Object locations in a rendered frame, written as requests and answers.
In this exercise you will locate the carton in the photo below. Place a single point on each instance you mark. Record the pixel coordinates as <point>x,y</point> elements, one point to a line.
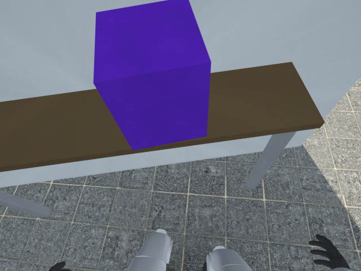
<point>152,70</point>

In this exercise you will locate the table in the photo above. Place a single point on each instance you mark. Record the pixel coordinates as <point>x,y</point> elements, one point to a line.
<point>78,126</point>

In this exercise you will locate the robot left shin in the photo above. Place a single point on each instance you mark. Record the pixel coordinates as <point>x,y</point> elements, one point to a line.
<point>161,231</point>

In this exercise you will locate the robot right hand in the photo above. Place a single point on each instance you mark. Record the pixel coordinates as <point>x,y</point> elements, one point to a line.
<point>336,259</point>

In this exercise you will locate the left robot thigh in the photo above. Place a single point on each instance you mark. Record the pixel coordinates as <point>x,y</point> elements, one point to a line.
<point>154,254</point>

